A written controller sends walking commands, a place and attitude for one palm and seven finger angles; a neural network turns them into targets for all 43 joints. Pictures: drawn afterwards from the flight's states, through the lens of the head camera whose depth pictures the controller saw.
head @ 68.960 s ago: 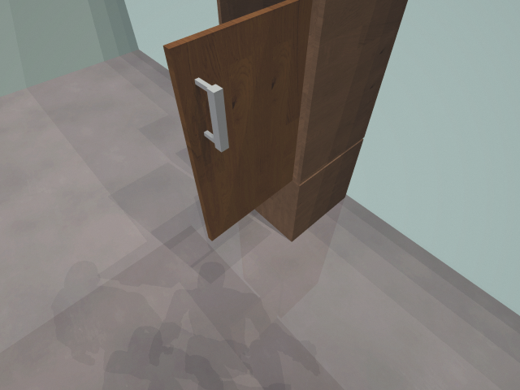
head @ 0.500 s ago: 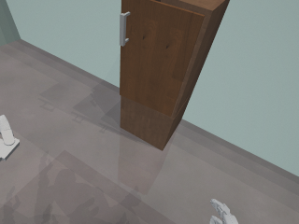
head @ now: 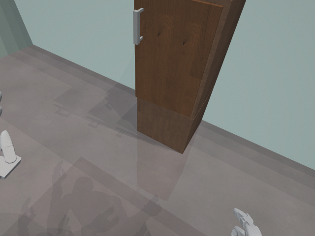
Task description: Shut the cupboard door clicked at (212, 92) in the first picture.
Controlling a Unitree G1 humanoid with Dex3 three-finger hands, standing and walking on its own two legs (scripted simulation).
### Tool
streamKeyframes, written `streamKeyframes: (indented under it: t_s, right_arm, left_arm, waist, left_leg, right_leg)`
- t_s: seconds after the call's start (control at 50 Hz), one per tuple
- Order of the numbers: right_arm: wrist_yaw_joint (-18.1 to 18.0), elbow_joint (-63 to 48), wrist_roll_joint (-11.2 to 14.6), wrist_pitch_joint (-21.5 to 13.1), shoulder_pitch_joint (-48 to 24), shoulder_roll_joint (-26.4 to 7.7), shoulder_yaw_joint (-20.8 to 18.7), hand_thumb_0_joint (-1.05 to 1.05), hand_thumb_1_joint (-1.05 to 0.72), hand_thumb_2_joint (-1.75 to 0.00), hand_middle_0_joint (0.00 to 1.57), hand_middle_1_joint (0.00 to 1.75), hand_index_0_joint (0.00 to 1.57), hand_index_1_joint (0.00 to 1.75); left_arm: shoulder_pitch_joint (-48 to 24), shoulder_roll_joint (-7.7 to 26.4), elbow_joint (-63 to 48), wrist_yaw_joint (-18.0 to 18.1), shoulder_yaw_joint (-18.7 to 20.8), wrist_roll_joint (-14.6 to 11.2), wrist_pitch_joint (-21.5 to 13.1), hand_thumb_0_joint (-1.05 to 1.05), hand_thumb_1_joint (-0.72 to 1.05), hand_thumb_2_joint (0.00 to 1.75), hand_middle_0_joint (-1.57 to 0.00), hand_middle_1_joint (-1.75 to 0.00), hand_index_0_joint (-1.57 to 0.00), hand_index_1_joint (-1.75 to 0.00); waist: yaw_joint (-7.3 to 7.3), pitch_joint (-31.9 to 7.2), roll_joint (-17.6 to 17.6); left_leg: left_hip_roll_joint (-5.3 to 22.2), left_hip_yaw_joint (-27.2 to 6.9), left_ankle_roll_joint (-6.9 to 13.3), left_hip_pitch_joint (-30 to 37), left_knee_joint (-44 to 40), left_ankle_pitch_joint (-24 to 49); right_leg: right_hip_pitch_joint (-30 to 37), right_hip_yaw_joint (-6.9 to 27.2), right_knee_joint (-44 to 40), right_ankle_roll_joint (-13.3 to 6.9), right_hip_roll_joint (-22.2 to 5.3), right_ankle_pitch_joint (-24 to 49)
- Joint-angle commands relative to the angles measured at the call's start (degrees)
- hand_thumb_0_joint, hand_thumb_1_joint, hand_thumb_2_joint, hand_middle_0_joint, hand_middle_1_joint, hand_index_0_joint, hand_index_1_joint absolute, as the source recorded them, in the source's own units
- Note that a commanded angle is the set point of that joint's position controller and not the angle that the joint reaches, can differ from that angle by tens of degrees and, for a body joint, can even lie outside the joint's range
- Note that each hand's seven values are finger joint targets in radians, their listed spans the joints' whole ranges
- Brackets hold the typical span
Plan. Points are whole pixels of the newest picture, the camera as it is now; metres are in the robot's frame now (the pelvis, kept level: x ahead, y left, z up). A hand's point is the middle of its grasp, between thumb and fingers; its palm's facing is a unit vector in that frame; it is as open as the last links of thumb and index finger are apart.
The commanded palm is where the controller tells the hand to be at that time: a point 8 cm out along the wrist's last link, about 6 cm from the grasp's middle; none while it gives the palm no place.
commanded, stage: stop stepping back and stand still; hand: left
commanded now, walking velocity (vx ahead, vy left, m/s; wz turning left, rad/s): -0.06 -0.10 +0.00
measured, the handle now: (138, 26) +0.92 +0.12 +0.12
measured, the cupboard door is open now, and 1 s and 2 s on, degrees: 5 5 5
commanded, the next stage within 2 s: let the arm hang, fingers relaxed in 0.06 s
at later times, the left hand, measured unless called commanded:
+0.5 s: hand out of the picture +0.00 +0.19 -0.17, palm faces +0.08 -0.98 -0.18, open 6.9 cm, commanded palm none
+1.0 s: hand out of the picture -0.09 +0.18 -0.17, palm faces +0.05 -0.99 -0.16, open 7.4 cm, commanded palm none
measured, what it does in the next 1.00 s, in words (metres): stands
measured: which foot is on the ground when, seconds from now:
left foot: down 0.00-1.00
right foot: down 0.00-1.00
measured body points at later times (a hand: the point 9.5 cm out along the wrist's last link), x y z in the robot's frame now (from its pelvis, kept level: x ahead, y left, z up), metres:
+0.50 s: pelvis -0.03 +0.00 +0.00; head -0.02 +0.03 +0.45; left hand +0.00 +0.24 -0.16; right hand +0.04 -0.25 -0.13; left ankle +0.03 +0.13 -0.73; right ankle -0.07 -0.10 -0.73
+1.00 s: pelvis -0.04 +0.03 +0.01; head -0.05 +0.03 +0.46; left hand -0.09 +0.23 -0.15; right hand -0.07 -0.17 -0.16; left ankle +0.03 +0.13 -0.73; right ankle -0.07 -0.10 -0.73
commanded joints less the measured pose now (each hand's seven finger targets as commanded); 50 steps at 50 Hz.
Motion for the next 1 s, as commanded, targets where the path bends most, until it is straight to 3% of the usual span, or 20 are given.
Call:
streamKeyframes:
  t_s: [0.0,0.06,0.12,0.14,0.16,0.18,0.2,0.24,0.28,0.32,0.36,0.4,0.44,0.46,0.5,0.54,0.6,0.7,0.9,0.98]
  right_arm:
    - [0.6,-9.1,0.6,-2.8,-3.6,-8.2,-2.9,0.00,-0.90,-0.90,0.20,0.30,0.20,0.30]
    - [1.0,-9.6,1.0,-0.9,-3.3,-7.8,-3.0,0.00,-0.90,-0.90,0.20,0.30,0.20,0.30]
    - [0.7,-9.9,1.2,0.4,-4.1,-7.4,-2.6,0.00,-0.90,-0.90,0.20,0.30,0.20,0.30]
    - [5.0,-2.7,1.5,-2.4,-9.8,-16.0,-3.8,0.00,-0.90,-0.90,0.20,0.30,0.20,0.30]
    - [4.8,-1.2,0.6,0.0,-5.7,-14.1,-4.6,0.00,-0.90,-0.90,0.20,0.30,0.20,0.30]
    - [4.3,-0.9,0.3,1.5,-5.1,-13.3,-3.8,0.00,-0.90,-0.90,0.20,0.30,0.20,0.30]
    - [4.2,-1.0,0.2,2.9,-5.6,-12.9,-3.1,0.00,-0.90,-0.90,0.20,0.30,0.20,0.30]
    - [4.1,-1.5,-0.6,4.3,-5.7,-12.2,-2.2,0.00,-0.90,-0.90,0.20,0.30,0.20,0.30]
    - [3.9,0.3,-1.3,5.4,-5.7,-11.4,-2.3,0.00,-0.90,-0.90,0.20,0.30,0.20,0.30]
    - [4.0,3.1,-1.8,6.6,-4.8,-10.2,-2.1,0.00,-0.90,-0.90,0.20,0.30,0.20,0.30]
    - [3.9,6.9,-1.9,7.2,-3.7,-9.2,-1.7,0.00,-0.90,-0.90,0.20,0.30,0.20,0.30]
    - [3.6,10.3,-1.7,7.3,-3.6,-9.1,-1.5,0.00,-0.90,-0.90,0.20,0.30,0.20,0.30]
    - [3.1,12.8,-1.7,7.3,-3.1,-7.9,-1.9,0.00,-0.90,-0.90,0.20,0.30,0.20,0.30]
    - [3.0,14.0,-1.5,7.4,-2.3,-7.5,-1.9,0.00,-0.90,-0.90,0.20,0.30,0.20,0.30]
    - [2.8,16.5,-1.3,7.3,-0.7,-6.8,-1.9,0.00,-0.90,-0.90,0.20,0.30,0.20,0.30]
    - [2.6,18.6,-1.0,7.2,1.5,-6.9,-2.0,0.00,-0.90,-0.90,0.20,0.30,0.20,0.30]
    - [2.3,21.5,-0.8,7.0,3.6,-6.4,-2.0,0.00,-0.90,-0.90,0.20,0.30,0.20,0.30]
    - [2.2,24.5,-0.6,7.3,5.8,-4.9,-1.9,0.00,-0.90,-0.90,0.20,0.30,0.20,0.30]
    - [2.3,27.1,-0.8,7.4,8.4,-1.8,-1.8,0.00,-0.90,-0.90,0.20,0.30,0.20,0.30]
    - [2.2,27.1,-0.9,7.2,9.0,-1.1,-1.9,0.00,-0.90,-0.90,0.20,0.30,0.20,0.30]
  left_arm:
    - [1.6,10.0,-10.7,0.6,9.4,-1.0,-4.5,0.00,0.90,0.90,-0.20,-0.30,-0.20,-0.30]
    - [4.8,8.6,-6.7,0.0,8.0,-1.7,-3.1,0.00,0.90,0.90,-0.20,-0.30,-0.20,-0.30]
    - [4.1,9.0,-5.7,0.1,7.4,-1.7,-2.0,0.00,0.90,0.90,-0.20,-0.30,-0.20,-0.30]
    - [-3.0,-1.2,32.2,-7.8,-18.6,3.8,6.1,0.00,0.90,0.90,-0.20,-0.30,-0.20,-0.30]
    - [-3.5,-2.9,34.6,-9.1,-18.3,3.7,9.8,0.00,0.90,0.90,-0.20,-0.30,-0.20,-0.30]
    - [-5.1,-3.7,37.3,-9.7,-19.3,3.9,10.3,0.00,0.90,0.90,-0.20,-0.30,-0.20,-0.30]
    - [-7.5,-2.9,40.4,-10.0,-19.5,4.0,10.3,0.00,0.90,0.90,-0.20,-0.30,-0.20,-0.30]
    - [-10.7,-1.5,47.1,-10.1,-20.0,4.2,9.7,0.00,0.90,0.90,-0.20,-0.30,-0.20,-0.30]
    - [-12.7,-1.2,55.0,-9.5,-20.2,4.4,9.7,0.00,0.90,0.90,-0.20,-0.30,-0.20,-0.30]
    - [-14.1,-1.4,62.6,-8.8,-21.0,4.3,10.0,0.00,0.90,0.90,-0.20,-0.30,-0.20,-0.30]
    - [-15.2,-3.1,69.2,-8.4,-21.8,3.9,10.2,0.00,0.90,0.90,-0.20,-0.30,-0.20,-0.30]
    - [-13.9,-4.8,75.7,-8.4,-22.3,3.5,10.4,0.00,0.90,0.90,-0.20,-0.30,-0.20,-0.30]
    - [-11.4,-7.5,80.6,-8.3,-21.5,3.7,10.2,0.00,0.90,0.90,-0.20,-0.30,-0.20,-0.30]
    - [-11.1,-7.2,82.9,-8.4,-21.8,3.6,10.2,0.00,0.90,0.90,-0.20,-0.30,-0.20,-0.30]
    - [-10.0,-7.7,86.6,-8.5,-22.3,3.5,9.9,0.00,0.90,0.90,-0.20,-0.30,-0.20,-0.30]
    - [-9.0,-8.1,89.4,-8.5,-22.7,3.5,9.8,0.00,0.90,0.90,-0.20,-0.30,-0.20,-0.30]
    - [-7.3,-9.0,93.1,-8.4,-23.2,3.4,9.6,0.00,0.90,0.90,-0.20,-0.30,-0.20,-0.30]
    - [-4.9,-10.8,96.8,-7.9,-23.8,3.4,9.6,0.00,0.90,0.90,-0.20,-0.30,-0.20,-0.30]
    - [-2.1,-13.3,98.3,-7.2,-23.8,3.5,9.7,0.00,0.90,0.90,-0.20,-0.30,-0.20,-0.30]
    - [-1.9,-14.0,98.0,-7.1,-23.6,3.7,9.7,0.00,0.90,0.90,-0.20,-0.30,-0.20,-0.30]
  waist:
    - [0.16,-6.7,12.7]
    - [-0.11,-10.1,5.9]
    - [-0.21,-10.6,3.1]
    - [-1.25,-5.5,5.5]
    - [-0.83,-7.8,4.7]
    - [0.11,-7.3,3.4]
    - [0.65,-5.6,-0.5]
    - [0.88,-4.4,-7.7]
    - [0.73,-4.0,-11.2]
    - [0.38,-2.5,-6.7]
    - [-0.15,-1.3,3.1]
    - [0.38,-0.1,11.1]
    - [0.98,1.2,12.9]
    - [0.85,2.0,14.0]
    - [0.71,1.8,13.4]
    - [0.50,1.4,9.7]
    - [0.51,2.0,7.8]
    - [0.36,5.4,3.2]
    - [0.63,8.0,3.2]
    - [0.76,9.1,5.1]
  left_leg:
    - [6.7,-6.9,2.0,6.0,-7.6,19.7]
    - [5.0,-3.5,1.0,6.6,-3.0,22.2]
    - [3.8,-2.6,1.0,6.8,-1.6,20.0]
    - [4.7,-3.5,1.2,2.4,5.1,30.5]
    - [5.1,-3.5,1.2,4.7,4.3,26.4]
    - [5.7,-4.3,1.9,2.1,3.7,20.2]
    - [5.5,-5.9,2.5,-0.2,2.7,14.5]
    - [3.5,-6.2,2.5,-0.7,4.0,15.1]
    - [1.0,-5.4,1.8,-0.8,5.4,13.0]
    - [0.4,-4.8,1.2,0.6,3.9,10.6]
    - [1.8,-6.0,1.5,4.7,-0.7,16.5]
    - [3.4,-8.2,2.2,4.5,-5.3,13.2]
    - [3.6,-8.9,2.4,3.2,-8.1,6.5]
    - [3.1,-8.8,2.2,2.8,-9.1,4.2]
    - [3.1,-8.5,2.0,4.4,-10.1,3.3]
    - [3.7,-8.5,2.2,6.3,-11.0,4.1]
    - [3.9,-8.1,2.2,7.6,-12.3,4.4]
    - [3.6,-7.1,2.2,8.1,-13.4,2.8]
    - [3.1,-7.1,2.3,5.7,-15.6,-1.3]
    - [3.1,-7.3,2.4,4.6,-16.7,-2.7]
  right_leg:
    - [0.2,1.5,-9.0,0.5,0.3,19.1]
    - [1.3,4.7,-8.2,-0.1,-2.7,31.6]
    - [0.3,6.3,-8.6,-0.4,-4.7,36.7]
    - [-5.2,1.3,0.2,-1.2,-8.8,49.0]
    - [-6.9,3.7,-0.3,-0.9,-6.8,40.7]
    - [-7.7,2.3,-0.9,-0.5,-6.5,31.5]
    - [-8.2,2.2,-2.1,-0.8,-6.3,24.6]
    - [-7.1,3.3,-3.8,-2.1,-7.9,28.7]
    - [-5.1,5.0,-4.3,-4.3,-9.9,35.1]
    - [-4.8,5.5,-5.7,-4.9,-10.5,32.3]
    - [-6.2,3.9,-6.7,-3.3,-8.1,21.4]
    - [-5.0,3.5,-9.4,-1.7,-5.5,10.3]
    - [-3.3,3.8,-12.9,-2.0,-5.0,6.6]
    - [-2.8,4.1,-13.8,-2.3,-5.2,6.2]
    - [-2.6,4.4,-15.2,-2.7,-5.2,6.7]
    - [-2.3,3.6,-16.1,-2.5,-5.1,7.6]
    - [-2.3,3.1,-16.6,-2.2,-4.8,8.1]
    - [-4.7,3.0,-17.7,-1.7,-4.9,5.6]
    - [-6.6,3.1,-16.2,-1.4,-4.4,3.7]
    - [-6.9,2.9,-15.6,-1.2,-4.2,4.3]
